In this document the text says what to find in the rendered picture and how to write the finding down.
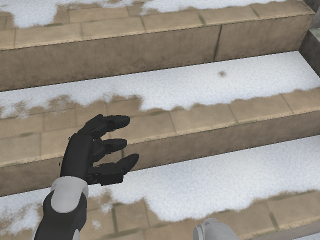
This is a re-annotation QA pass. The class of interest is right robot thigh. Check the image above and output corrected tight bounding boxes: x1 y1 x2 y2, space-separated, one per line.
193 221 240 240

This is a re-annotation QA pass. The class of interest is robot right shin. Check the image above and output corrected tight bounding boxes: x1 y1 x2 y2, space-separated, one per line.
203 218 218 225

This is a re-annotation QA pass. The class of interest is left robot forearm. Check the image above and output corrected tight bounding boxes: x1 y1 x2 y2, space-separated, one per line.
30 176 89 240

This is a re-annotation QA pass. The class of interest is robot left hand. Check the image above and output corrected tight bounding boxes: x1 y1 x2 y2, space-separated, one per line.
59 114 139 186

